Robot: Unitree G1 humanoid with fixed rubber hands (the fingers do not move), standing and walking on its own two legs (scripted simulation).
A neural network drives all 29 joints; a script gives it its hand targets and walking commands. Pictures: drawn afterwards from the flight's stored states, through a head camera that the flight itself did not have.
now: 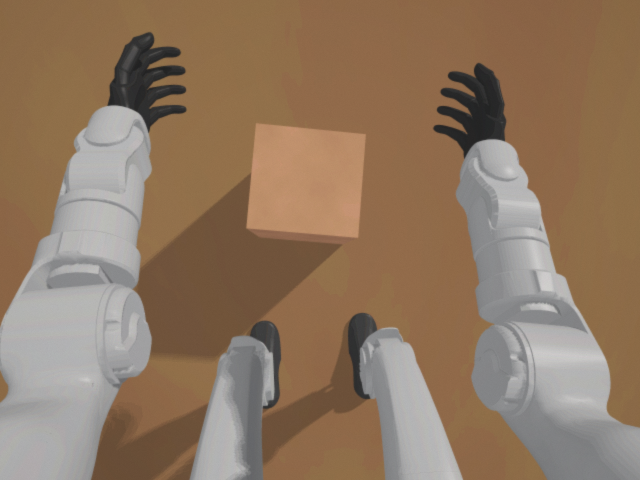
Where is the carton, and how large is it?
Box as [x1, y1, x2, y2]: [246, 123, 365, 243]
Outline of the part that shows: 256,123 246,227 260,237 332,243 344,243 356,238 358,232 365,134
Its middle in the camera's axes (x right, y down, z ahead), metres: -0.04 -0.11 +0.86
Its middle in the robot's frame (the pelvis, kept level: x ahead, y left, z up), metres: +0.51 +0.00 -0.53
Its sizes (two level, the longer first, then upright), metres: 0.210 0.200 0.250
